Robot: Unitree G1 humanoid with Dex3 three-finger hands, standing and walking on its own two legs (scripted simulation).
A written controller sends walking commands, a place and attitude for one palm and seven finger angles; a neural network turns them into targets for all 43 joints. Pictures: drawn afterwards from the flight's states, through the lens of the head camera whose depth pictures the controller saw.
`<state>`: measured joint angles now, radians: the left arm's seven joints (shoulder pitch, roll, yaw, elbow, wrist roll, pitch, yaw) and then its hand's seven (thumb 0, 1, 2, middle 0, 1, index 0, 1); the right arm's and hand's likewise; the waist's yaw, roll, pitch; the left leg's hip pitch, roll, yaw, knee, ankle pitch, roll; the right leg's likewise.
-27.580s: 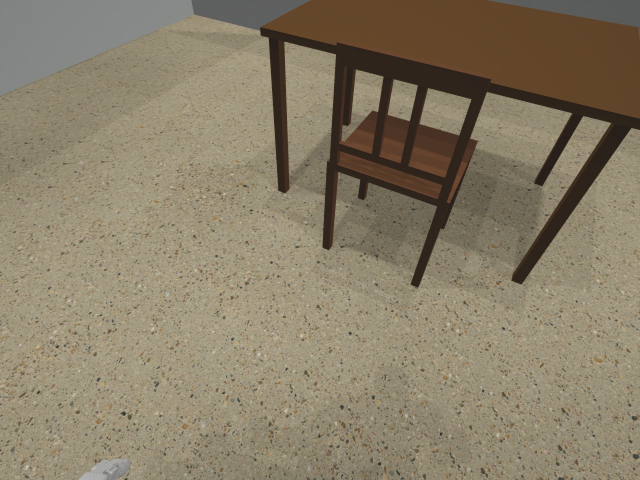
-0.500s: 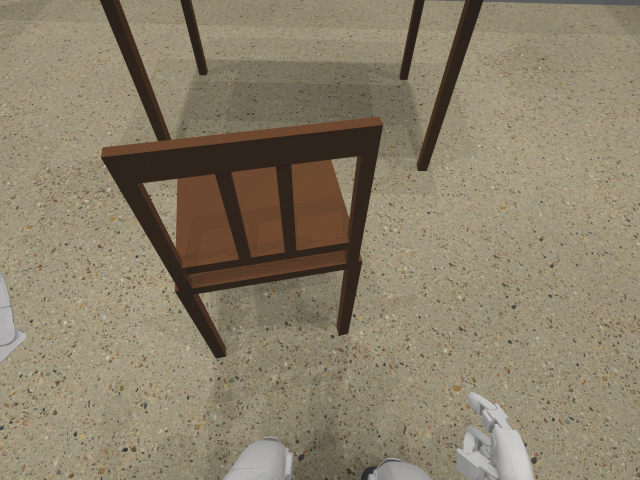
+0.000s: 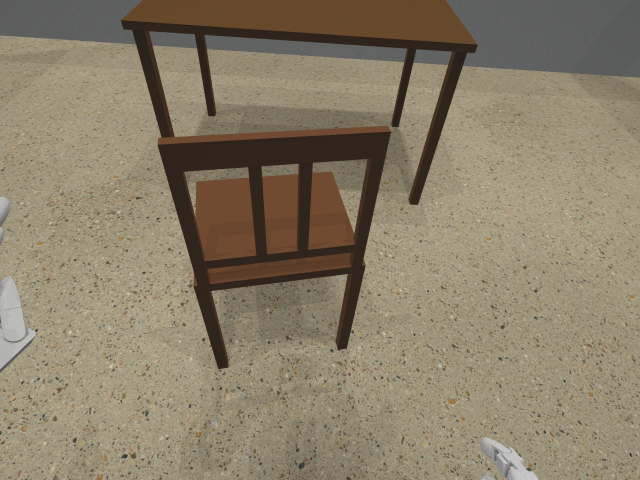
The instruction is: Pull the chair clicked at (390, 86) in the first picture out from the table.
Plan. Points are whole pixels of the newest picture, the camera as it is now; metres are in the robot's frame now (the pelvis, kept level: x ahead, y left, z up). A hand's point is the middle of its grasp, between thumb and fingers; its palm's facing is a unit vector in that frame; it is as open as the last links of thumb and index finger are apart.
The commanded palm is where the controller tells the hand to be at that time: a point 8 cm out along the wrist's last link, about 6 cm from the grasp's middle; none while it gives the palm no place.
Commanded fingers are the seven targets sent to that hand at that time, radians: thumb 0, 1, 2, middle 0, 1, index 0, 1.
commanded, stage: stop stepping back and stand still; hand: left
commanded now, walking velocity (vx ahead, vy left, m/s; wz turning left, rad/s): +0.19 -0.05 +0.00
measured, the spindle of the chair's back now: (258, 212) +0.64 +0.14 -0.08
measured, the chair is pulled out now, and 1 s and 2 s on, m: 0.60 0.60 0.60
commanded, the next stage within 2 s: let the arm hang, fingers relaxed in 1.84 s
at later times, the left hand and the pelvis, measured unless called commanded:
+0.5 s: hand out of the picture +0.14 +0.27 +0.15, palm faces +0.27 -0.84 -0.48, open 7.4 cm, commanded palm +0.08 +0.31 +0.21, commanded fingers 0.00 0.90 0.90 -0.20 -0.30 -0.20 -0.30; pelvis -0.08 +0.02 +0.00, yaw -3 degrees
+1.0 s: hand out of the picture +0.08 +0.34 +0.15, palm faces +0.23 -0.77 -0.60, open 7.4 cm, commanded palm +0.04 +0.38 +0.21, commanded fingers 0.00 0.90 0.90 -0.20 -0.30 -0.20 -0.30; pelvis -0.12 +0.09 +0.00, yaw -4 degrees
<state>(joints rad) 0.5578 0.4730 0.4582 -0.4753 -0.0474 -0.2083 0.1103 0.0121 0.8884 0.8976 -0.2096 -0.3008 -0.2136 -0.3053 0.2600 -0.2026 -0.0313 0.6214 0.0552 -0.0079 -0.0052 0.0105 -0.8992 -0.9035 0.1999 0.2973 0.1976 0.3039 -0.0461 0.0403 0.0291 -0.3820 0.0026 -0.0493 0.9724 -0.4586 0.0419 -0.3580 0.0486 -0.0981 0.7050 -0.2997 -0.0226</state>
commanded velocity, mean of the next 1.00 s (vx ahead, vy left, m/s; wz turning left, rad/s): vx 0.11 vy -0.04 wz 0.00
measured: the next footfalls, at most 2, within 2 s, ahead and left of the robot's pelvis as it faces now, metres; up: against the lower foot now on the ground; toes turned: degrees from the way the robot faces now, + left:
right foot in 0.34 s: -0.03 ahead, -0.10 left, +0.00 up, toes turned -8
left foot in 0.58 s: -0.13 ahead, +0.13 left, +0.00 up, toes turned -4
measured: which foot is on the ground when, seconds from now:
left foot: down 0.00-0.40, up 0.42-0.56, down 0.58-0.84, up 0.86-1.00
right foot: down 0.00-0.06, up 0.08-0.32, down 0.34-0.64, up 0.66-0.80, down 0.82-1.00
